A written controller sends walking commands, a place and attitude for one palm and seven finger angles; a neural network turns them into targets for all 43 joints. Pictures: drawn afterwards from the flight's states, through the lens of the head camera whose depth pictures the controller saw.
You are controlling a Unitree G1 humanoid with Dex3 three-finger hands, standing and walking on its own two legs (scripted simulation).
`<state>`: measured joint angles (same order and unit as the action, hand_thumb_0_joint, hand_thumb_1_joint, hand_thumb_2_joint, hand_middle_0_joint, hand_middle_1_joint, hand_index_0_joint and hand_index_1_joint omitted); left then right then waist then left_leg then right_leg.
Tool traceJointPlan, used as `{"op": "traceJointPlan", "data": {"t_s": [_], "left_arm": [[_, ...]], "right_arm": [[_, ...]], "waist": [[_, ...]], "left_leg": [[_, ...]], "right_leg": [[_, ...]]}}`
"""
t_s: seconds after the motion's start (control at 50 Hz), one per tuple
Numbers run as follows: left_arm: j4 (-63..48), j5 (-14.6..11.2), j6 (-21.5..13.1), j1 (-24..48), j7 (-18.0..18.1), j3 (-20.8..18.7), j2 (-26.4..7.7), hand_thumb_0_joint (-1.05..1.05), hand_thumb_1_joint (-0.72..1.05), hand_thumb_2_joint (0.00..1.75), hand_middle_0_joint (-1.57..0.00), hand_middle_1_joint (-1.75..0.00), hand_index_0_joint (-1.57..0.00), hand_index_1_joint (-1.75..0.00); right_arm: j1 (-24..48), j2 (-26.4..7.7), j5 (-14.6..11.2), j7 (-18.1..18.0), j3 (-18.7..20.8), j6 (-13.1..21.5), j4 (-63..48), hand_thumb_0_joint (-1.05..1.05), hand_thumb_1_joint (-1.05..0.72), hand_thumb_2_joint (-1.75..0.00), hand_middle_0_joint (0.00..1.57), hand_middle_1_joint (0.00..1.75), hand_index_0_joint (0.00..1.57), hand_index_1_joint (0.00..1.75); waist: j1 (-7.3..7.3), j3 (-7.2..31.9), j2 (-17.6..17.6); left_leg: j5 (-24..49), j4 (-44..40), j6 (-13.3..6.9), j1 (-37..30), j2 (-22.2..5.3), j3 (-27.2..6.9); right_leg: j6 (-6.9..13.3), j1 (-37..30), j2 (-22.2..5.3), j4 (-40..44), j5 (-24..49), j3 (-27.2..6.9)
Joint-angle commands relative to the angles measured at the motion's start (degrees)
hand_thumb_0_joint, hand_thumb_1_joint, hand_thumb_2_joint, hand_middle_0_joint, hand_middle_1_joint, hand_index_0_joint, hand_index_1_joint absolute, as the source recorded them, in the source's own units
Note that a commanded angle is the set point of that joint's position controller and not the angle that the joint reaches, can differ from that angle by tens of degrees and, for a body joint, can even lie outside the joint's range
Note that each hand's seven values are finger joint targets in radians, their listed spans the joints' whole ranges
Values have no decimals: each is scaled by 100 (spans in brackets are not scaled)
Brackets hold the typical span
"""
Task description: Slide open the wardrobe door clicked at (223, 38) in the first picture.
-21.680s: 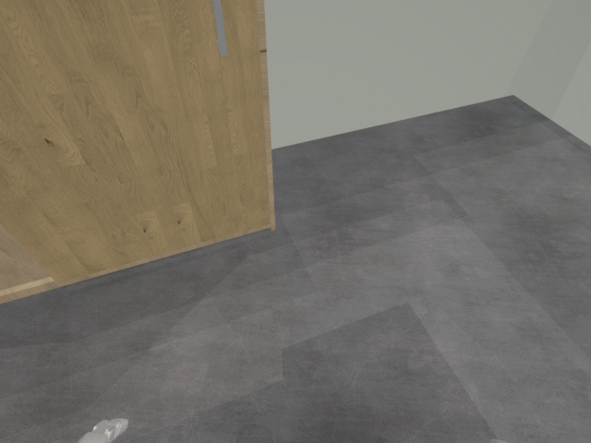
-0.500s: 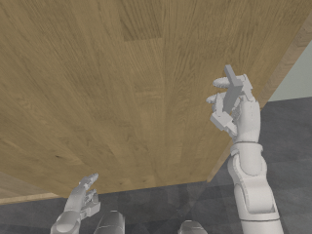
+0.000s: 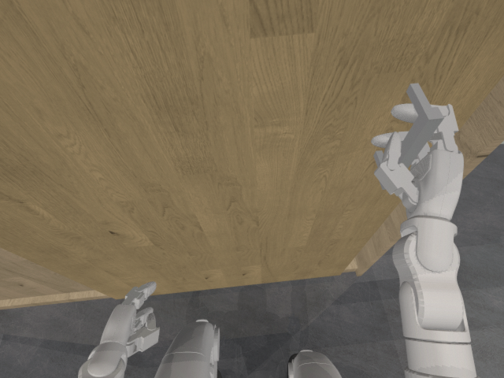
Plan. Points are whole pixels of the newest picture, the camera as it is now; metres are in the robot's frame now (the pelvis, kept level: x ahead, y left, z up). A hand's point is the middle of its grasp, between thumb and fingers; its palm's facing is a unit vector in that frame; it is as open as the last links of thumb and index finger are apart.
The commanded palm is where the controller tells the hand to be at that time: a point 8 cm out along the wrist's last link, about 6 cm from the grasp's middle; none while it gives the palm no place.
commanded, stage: step sideways, sliding the door along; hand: right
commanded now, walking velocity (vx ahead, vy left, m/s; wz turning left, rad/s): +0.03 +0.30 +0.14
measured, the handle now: (400, 142) +0.39 -0.21 +0.13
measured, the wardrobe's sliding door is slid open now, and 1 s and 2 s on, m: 0.07 0.21 0.33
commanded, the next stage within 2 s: none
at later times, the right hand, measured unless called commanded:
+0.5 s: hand (303, 179) +0.33 -0.07 +0.13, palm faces +0.13 +0.99 +0.05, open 5.7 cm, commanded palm +0.30 -0.05 +0.13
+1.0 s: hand (273, 180) +0.33 -0.03 +0.14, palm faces +0.13 +0.99 +0.04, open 5.4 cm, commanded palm +0.30 -0.01 +0.11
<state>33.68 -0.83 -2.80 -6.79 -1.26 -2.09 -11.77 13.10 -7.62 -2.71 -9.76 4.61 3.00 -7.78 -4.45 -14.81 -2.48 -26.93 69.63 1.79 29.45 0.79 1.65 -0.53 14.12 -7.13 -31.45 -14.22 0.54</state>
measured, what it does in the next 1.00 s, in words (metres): steps to the left: left foot, then right foot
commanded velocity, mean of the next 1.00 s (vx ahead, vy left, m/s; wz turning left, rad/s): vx -0.06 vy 0.21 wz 0.07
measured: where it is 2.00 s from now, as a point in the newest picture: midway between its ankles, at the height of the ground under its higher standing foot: outside the picture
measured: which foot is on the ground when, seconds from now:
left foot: up 0.00-0.24, down 0.26-0.44, up 0.46-1.00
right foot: down 0.00-0.28, up 0.30-0.42, down 0.44-1.00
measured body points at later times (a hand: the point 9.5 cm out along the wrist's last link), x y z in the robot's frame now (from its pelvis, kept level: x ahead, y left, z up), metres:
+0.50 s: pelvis +0.02 +0.04 -0.02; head +0.10 +0.03 +0.42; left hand +0.23 +0.26 -0.11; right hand +0.32 -0.12 +0.13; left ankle +0.00 +0.21 -0.70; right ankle +0.02 -0.03 -0.74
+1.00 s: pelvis +0.01 +0.10 +0.01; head +0.08 +0.07 +0.45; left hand +0.23 +0.29 -0.07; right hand +0.32 -0.09 +0.14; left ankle +0.00 +0.26 -0.69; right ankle +0.02 -0.04 -0.74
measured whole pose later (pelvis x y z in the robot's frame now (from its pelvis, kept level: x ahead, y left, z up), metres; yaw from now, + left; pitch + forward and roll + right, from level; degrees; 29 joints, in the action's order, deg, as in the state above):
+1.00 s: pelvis +0.01 +0.10 +0.01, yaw +3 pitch +0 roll +5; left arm 30.0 -0.2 -4.6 -6.7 -1.0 1.9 -8.6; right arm 5.5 -6.8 -3.3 -9.0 -2.5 2.5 -11.7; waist -6.4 -8.7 -1.1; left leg -20.2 44.5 2.3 19.8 0.1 3.7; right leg -2.5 11.8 -9.4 -25.6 -13.2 2.4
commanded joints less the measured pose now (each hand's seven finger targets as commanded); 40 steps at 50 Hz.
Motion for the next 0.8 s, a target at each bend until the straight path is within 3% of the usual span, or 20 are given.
{"op": "traceJointPlan", "data": {"t_s": [0.0,0.08,0.16,0.2,0.22,0.24,0.26,0.28,0.3,0.32,0.36,0.38,0.4,0.42,0.44,0.46,0.48,0.58,0.66,0.78], "left_arm": [[-1042,-17,-334,418,26,-290,-814,0,90,90,-20,-30,-20,-30],[-1148,-72,-453,443,143,-145,-647,0,90,90,-20,-30,-20,-30],[-1060,-79,-648,357,288,-26,-545,0,90,90,-20,-30,-20,-30],[-922,-109,-755,282,334,-27,-459,0,90,90,-20,-30,-20,-30],[-890,-111,-800,288,345,-2,-385,0,90,90,-20,-30,-20,-30],[-865,-70,-786,392,388,46,-250,0,90,90,-20,-30,-20,-30],[-821,22,-794,550,431,121,-184,0,90,90,-20,-30,-20,-30],[-737,56,-801,518,425,191,-87,0,90,90,-20,-30,-20,-30],[-659,-26,-771,519,428,114,-243,0,90,90,-20,-30,-20,-30],[-666,-22,-806,397,438,-32,-358,0,90,90,-20,-30,-20,-30],[-703,-32,-753,450,454,-39,-315,0,90,90,-20,-30,-20,-30],[-712,-21,-691,466,444,-35,-300,0,90,90,-20,-30,-20,-30],[-743,-13,-640,494,432,-93,-391,0,90,90,-20,-30,-20,-30],[-933,-9,-622,446,332,-243,-736,0,90,90,-20,-30,-20,-30],[-1009,-32,-597,381,136,-248,-733,0,90,90,-20,-30,-20,-30],[-1038,-78,-611,382,-13,-282,-787,0,90,90,-20,-30,-20,-30],[-1052,-38,-574,420,-18,-218,-657,0,90,90,-20,-30,-20,-30],[-1097,-14,-481,348,-150,-186,-718,0,90,90,-20,-30,-20,-30],[-1172,32,-393,338,-50,-101,-652,0,90,90,-20,-30,-20,-30],[-1149,34,-364,309,71,-17,-606,0,90,90,-20,-30,-20,-30]], "right_arm": [[2321,298,85,652,-1687,773,-2372,0,-90,-90,45,140,45,140],[2149,555,1,572,-1922,570,-2003,0,-90,-90,45,140,45,140],[2023,602,-3,432,-2007,549,-1725,0,-90,-90,45,140,45,140],[1953,559,78,419,-2044,546,-1773,0,-90,-90,45,140,45,140],[1907,497,136,401,-2075,553,-1871,0,-90,-90,45,140,45,140],[1822,261,207,362,-2006,578,-1940,0,-90,-90,45,140,45,140],[1686,143,265,340,-1959,583,-2080,0,-90,-90,45,140,45,140],[1673,155,263,321,-1969,625,-2343,0,-90,-90,45,140,45,140],[1709,145,192,256,-1961,751,-2711,0,-90,-90,45,140,45,140],[1565,218,171,254,-1904,900,-2653,0,-90,-90,45,140,45,140],[1285,595,152,308,-2074,1026,-2746,0,-90,-90,45,140,45,140],[1273,713,165,360,-2165,1092,-2829,0,-90,-90,45,140,45,140],[1319,665,124,397,-2212,1142,-2899,0,-90,-90,45,140,45,140],[1249,893,40,474,-2456,1187,-3074,0,-90,-90,45,140,45,140],[1243,1014,178,534,-2639,1262,-2957,0,-90,-90,45,140,45,140],[1234,864,267,534,-2526,1268,-2696,0,-90,-90,45,140,45,140],[1647,978,240,580,-2684,1246,-3245,0,-90,-90,45,140,45,140],[1388,977,292,632,-2654,898,-2736,0,-90,-90,45,140,45,140],[1379,818,253,749,-2508,713,-2622,0,-90,-90,45,140,45,140],[1392,764,140,760,-2444,561,-2356,0,-90,-90,45,140,45,140]], "waist": [[613,2949,-918],[606,2705,-1844],[526,2655,-1559],[529,2735,-693],[541,2728,62],[567,2724,1130],[461,2650,1316],[409,2607,1105],[418,2710,1338],[426,2931,2405],[519,2990,2962],[603,3035,2484],[723,3137,1298],[750,3412,-665],[588,3804,-996],[597,3794,-246],[748,3425,-404],[633,3044,-607],[618,3019,-830],[655,2793,-1024]], "left_leg": [[903,-36,78,344,-415,-188],[752,-1276,98,-769,-291,350],[754,-2900,90,-1785,-50,592],[2119,-4144,134,-2082,-149,467],[3211,-4688,67,-2118,-486,82],[5068,-4709,-266,-2375,-1364,-909],[6137,-4723,-616,-2315,-1944,-1665],[6454,-4687,-787,-2168,-2196,-1649],[7562,-4316,-883,-2927,-2123,-1680],[7891,-3964,-945,-3597,-1986,-1420],[7302,-3512,-883,-3515,-1593,-663],[6615,-3126,-709,-3185,-1257,-251],[5141,-2340,-380,-2224,-884,153],[1637,-992,39,-167,-199,340],[-1036,0,-124,235,-252,-262],[-928,459,-203,306,-266,-540],[-793,718,-132,617,-270,-429],[250,989,-36,1225,-308,-111],[716,507,102,921,-308,67],[831,-739,162,465,-296,175]], "right_leg": [[806,-1982,-1436,853,3056,-465],[661,-1049,-1051,1216,1468,143],[478,-750,-960,664,1209,181],[240,-873,-524,-232,1021,313],[103,-729,-191,-706,750,230],[-75,83,275,-1347,-455,279],[-131,623,731,-2055,-1610,19],[-88,711,788,-2534,-1821,-207],[-46,1113,778,-2768,-1920,-218],[-1,1279,719,-2663,-1934,-293],[60,792,524,-1208,-1254,-204],[24,158,525,-180,-242,44],[40,-1124,237,656,1843,92],[691,-2734,-1316,671,5701,-1749],[1153,-3010,-2044,453,7164,-2433],[1271,-2833,-2101,398,5995,-1960],[1121,-2568,-1934,531,5756,-1801],[686,-2544,-1387,493,4827,-500],[483,-2248,-1242,789,4115,-182],[547,-2102,-1384,1125,3535,-220]]}}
